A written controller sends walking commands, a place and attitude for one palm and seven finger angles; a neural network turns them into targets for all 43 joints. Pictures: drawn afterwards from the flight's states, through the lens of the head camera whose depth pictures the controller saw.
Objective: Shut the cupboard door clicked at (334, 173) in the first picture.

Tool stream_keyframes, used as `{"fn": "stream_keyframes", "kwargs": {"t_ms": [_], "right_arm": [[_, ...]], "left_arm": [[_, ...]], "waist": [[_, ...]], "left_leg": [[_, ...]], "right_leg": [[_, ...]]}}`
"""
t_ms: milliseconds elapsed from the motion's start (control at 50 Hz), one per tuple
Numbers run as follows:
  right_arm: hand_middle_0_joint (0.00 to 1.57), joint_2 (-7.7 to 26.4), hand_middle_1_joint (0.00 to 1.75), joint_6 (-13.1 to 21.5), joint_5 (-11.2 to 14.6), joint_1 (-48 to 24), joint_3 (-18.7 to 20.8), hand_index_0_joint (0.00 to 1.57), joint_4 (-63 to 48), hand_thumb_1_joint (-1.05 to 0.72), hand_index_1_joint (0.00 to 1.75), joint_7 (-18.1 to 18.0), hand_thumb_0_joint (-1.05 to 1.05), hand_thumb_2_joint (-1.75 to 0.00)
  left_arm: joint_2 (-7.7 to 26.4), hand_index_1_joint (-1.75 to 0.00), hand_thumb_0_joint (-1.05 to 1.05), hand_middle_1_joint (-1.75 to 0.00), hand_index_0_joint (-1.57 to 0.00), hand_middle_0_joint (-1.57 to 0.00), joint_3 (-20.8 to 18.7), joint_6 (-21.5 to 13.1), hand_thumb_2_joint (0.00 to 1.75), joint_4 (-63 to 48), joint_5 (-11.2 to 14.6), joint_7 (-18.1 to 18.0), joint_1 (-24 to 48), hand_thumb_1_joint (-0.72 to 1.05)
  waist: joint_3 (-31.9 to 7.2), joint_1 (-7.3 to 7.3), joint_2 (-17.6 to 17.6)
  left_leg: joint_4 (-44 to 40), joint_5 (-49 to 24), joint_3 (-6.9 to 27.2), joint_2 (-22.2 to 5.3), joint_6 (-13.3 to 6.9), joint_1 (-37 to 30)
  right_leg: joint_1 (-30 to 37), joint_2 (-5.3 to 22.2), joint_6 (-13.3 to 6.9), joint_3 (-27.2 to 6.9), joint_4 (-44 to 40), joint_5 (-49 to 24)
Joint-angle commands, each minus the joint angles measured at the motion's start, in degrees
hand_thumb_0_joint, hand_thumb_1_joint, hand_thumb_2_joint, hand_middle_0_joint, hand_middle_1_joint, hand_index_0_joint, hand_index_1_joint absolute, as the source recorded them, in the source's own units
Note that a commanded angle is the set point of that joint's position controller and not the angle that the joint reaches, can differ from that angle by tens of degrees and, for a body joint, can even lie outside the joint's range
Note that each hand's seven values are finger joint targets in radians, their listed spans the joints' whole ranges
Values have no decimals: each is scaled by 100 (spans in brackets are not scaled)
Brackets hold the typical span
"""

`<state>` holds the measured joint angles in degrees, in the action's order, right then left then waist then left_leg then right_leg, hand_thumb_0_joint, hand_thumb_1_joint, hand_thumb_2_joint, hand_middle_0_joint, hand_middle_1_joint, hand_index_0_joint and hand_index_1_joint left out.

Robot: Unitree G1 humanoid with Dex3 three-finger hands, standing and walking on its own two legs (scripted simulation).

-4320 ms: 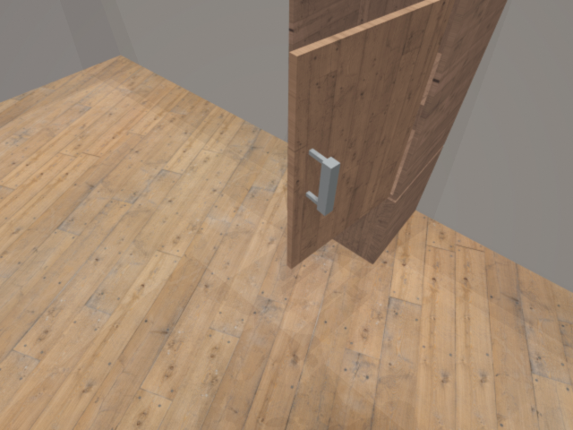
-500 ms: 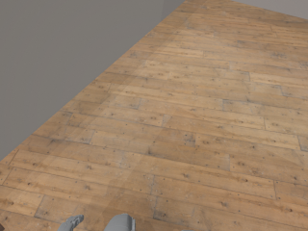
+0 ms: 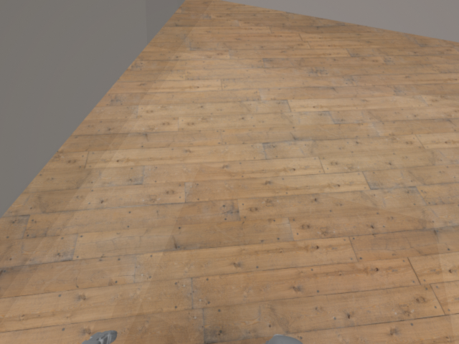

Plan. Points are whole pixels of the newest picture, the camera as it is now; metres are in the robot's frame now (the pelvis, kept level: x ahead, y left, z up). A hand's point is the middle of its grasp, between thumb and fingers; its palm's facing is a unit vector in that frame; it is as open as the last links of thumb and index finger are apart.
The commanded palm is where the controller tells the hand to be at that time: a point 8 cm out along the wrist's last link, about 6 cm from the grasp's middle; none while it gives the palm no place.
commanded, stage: walk around to get in front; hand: left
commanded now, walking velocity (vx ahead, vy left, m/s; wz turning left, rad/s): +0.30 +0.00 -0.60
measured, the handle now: out of the picture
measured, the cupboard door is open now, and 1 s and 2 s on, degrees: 80 80 80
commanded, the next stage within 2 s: walk to a spot facing it in 1.36 s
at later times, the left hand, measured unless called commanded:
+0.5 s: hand (159, 312) +0.20 +0.16 -0.19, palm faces -0.21 -0.96 -0.16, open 7.4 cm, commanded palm none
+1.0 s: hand (257, 179) +0.53 -0.05 -0.16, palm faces -0.48 -0.85 -0.21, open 7.4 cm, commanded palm none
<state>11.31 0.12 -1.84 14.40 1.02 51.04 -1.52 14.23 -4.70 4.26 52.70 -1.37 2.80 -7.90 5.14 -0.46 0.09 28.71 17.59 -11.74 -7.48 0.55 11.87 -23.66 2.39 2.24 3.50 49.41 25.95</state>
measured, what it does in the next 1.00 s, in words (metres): walks ahead, turning right: right foot, then left foot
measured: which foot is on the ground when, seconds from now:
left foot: down 0.00-0.10, up 0.12-0.46, down 0.48-0.88, up 0.90-1.00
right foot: up 0.00-0.08, down 0.10-0.48, up 0.50-0.86, down 0.88-1.00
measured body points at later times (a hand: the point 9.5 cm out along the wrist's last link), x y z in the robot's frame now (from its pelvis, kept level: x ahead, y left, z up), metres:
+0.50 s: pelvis +0.15 -0.03 -0.02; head +0.20 -0.02 +0.43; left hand +0.21 +0.21 -0.18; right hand +0.20 -0.31 -0.14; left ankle +0.26 +0.07 -0.75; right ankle +0.01 -0.12 -0.73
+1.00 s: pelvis +0.34 -0.15 -0.01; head +0.37 -0.19 +0.44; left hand +0.55 -0.01 -0.14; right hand +0.18 -0.34 -0.17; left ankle +0.34 +0.01 -0.65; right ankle +0.31 -0.23 -0.74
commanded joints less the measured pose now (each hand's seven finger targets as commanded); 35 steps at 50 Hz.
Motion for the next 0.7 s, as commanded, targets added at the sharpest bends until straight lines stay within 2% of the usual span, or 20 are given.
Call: {"fn": "stream_keyframes", "kwargs": {"t_ms": [0, 20, 40, 60, 80, 100, 140, 160, 200, 260, 360, 380, 420, 440, 460, 480, 520, 560, 620, 680], "right_arm": [[20, 1321, 30, 56, -42, 532, 420, 20, -112, -90, 30, 12, 0, -90], [20, 1317, 30, 56, -35, 486, 418, 20, -100, -90, 30, 21, 0, -90], [20, 1295, 30, 58, -11, 292, 408, 20, -128, -90, 30, 44, 0, -90], [20, 1043, 30, 74, 83, 76, 350, 20, -269, -90, 30, 112, 0, -90], [20, 662, 30, 72, 124, -662, 224, 20, -687, -90, 30, 160, 0, -90], [20, 1001, 30, 59, 89, -984, 247, 20, -792, -90, 30, 129, 0, -90], [20, 974, 30, 79, 62, -944, 331, 20, -598, -90, 30, 159, 0, -90], [20, 901, 30, 63, 34, -792, 364, 20, -438, -90, 30, 191, 0, -90], [20, 720, 30, 35, 22, -499, 348, 20, -287, -90, 30, 230, 0, -90], [20, 637, 30, 110, 50, -528, 341, 20, -311, -90, 30, 253, 0, -90], [20, 594, 30, 274, 85, -766, 316, 20, -486, -90, 30, 234, 0, -90], [20, 647, 30, 308, 84, -619, 317, 20, -425, -90, 30, 212, 0, -90], [20, 954, 30, 385, 55, 490, 387, 20, -49, -90, 30, 98, 0, -90], [20, 1568, 30, 436, -57, 1342, 537, 20, 150, -90, 30, 26, 0, -90], [20, 1927, 30, 383, -98, 1884, 572, 20, 195, -90, 30, -4, 0, -90], [20, 1761, 30, 319, -74, 1522, 498, 20, 117, -90, 30, 13, 0, -90], [20, 1170, 30, 346, -63, 693, 355, 20, -100, -90, 30, 18, 0, -90], [20, 884, 30, 428, -28, 391, 279, 20, -82, -90, 30, -11, 0, -90], [20, 866, 30, 481, 1, 739, 284, 20, 146, -90, 30, 10, 0, -90], [20, 873, 30, 413, -12, 847, 302, 20, 269, -90, 30, 73, 0, -90]], "left_arm": [[174, -30, 0, -30, -20, -20, -6, -278, 90, -663, -34, 75, 639, 90], [194, -30, 0, -30, -20, -20, -30, -304, 90, -584, -39, 73, 434, 90], [332, -30, 0, -30, -20, -20, -85, -339, 90, -382, -41, 40, -182, 90], [819, -30, 0, -30, -20, -20, -195, -413, 90, -133, -67, -27, -1038, 90], [1520, -30, 0, -30, -20, -20, -348, -447, 90, 75, -15, -138, -1690, 90], [1528, -30, 0, -30, -20, -20, -349, -485, 90, 48, 67, -238, -1748, 90], [1089, -30, 0, -30, -20, -20, -227, -525, 90, -145, 35, -275, -896, 90], [906, -30, 0, -30, -20, -20, -183, -538, 90, -229, 11, -282, -585, 90], [842, -30, 0, -30, -20, -20, -152, -643, 90, -240, 3, -232, -488, 90], [872, -30, 0, -30, -20, -20, -162, -726, 90, -117, -5, -200, -651, 90], [919, -30, 0, -30, -20, -20, -193, -721, 90, 50, -10, -186, -769, 90], [934, -30, 0, -30, -20, -20, -201, -714, 90, 55, 10, -189, -702, 90], [753, -30, 0, -30, -20, -20, -185, -700, 90, 6, 51, -184, -416, 90], [378, -30, 0, -30, -20, -20, -133, -684, 90, -57, 98, -142, -604, 90], [139, -30, 0, -30, -20, -20, -31, -694, 90, -232, 103, -107, -630, 90], [262, -30, 0, -30, -20, -20, -67, -713, 90, -275, 30, -97, -388, 90], [241, -30, 0, -30, -20, -20, -100, -672, 90, -176, -45, -24, -143, 90], [87, -30, 0, -30, -20, -20, -67, -577, 90, -69, -73, 53, -356, 90], [-113, -30, 0, -30, -20, -20, 33, -515, 90, -147, -68, 67, -77, 90], [-205, -30, 0, -30, -20, -20, 90, -506, 90, -258, -57, 73, 290, 90]], "waist": [[-461, -290, -1172], [-500, -160, -992], [-667, 199, -584], [-992, 644, 588], [-746, 1049, 2338], [-546, 1026, 1828], [15, 518, 1294], [23, 328, 936], [7, 113, 911], [-184, 106, 632], [-278, 143, 840], [-315, 41, 749], [-619, -525, 238], [-1210, -833, -1131], [-1447, -862, -2072], [-1026, -726, -1225], [-169, -332, -1104], [-235, -53, -898], [-514, -114, -656], [-309, -182, -771]], "left_leg": [[-889, -413, 826, -1379, -590, -484], [-613, -193, 690, -1289, -466, -236], [109, 82, 421, -1089, -269, 322], [1526, 281, -164, -592, -7, 1487], [3174, 2340, -127, 264, 300, 3320], [3779, 1936, 885, 120, 272, 3699], [3782, 984, 1185, -107, 310, 3409], [3482, 659, 1142, -110, 338, 2899], [3021, 193, 930, 31, 420, 2418], [2261, -55, 866, 175, 443, 2229], [1000, -68, 758, 456, 338, 1592], [672, -217, 674, 544, 316, 1179], [-132, -515, 693, 543, 189, -783], [-508, 278, 2374, -772, -258, -2035], [-1319, 883, 4192, -2117, -820, -2329], [-1644, 1708, 4361, -2291, -1051, -1414], [-1893, 1668, 3428, -1779, -769, -274], [-1780, 453, 2221, -1443, -589, -282], [-1600, -1247, 1177, -1223, -656, -669], [-1634, -1192, 531, -1092, -583, -374]], "right_leg": [[153, -157, -142, 413, -1102, 82], [667, -244, -205, 504, -1607, -203], [1685, -319, -328, 513, -2195, -648], [3145, 481, -709, -608, -2868, 21], [3714, 1956, -1472, -3183, -3548, -132], [3253, 2178, -1790, -3718, -3756, -109], [2202, 1704, -1609, -3009, -3853, 456], [1785, 1423, -1471, -2400, -3778, 118], [1432, 1058, -1328, -1778, -3790, -654], [1689, 946, -1359, -1709, -3657, -1144], [1852, 919, -1289, -1849, -3241, -1831], [1728, 851, -1234, -1804, -3087, -1974], [770, 408, -918, -1403, -1898, -2390], [-255, -268, -608, -849, -252, -1296], [-1173, -675, -430, -406, 1590, 806], [-1381, -302, -529, -700, 2335, 695], [-1612, 191, -428, -675, 2802, -419], [-1442, 379, -292, -542, 2409, -893], [-1209, 405, -192, -281, 1111, -972], [-731, 317, -212, 62, -164, -1178]]}}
